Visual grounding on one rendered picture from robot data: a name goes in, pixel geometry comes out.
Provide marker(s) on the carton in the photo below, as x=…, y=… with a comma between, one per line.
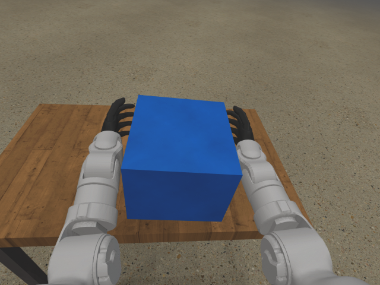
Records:
x=180, y=161

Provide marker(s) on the robot right forearm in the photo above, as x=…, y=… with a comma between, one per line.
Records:
x=273, y=209

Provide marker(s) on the left robot hand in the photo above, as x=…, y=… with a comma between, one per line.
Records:
x=111, y=122

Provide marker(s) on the robot left upper arm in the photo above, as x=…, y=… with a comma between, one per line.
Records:
x=86, y=260

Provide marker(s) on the robot left forearm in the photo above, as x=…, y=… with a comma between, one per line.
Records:
x=94, y=210

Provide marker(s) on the right robot hand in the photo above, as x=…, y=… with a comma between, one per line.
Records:
x=244, y=130

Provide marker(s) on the robot right upper arm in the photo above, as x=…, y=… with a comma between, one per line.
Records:
x=299, y=257

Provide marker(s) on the table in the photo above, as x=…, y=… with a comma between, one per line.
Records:
x=39, y=173

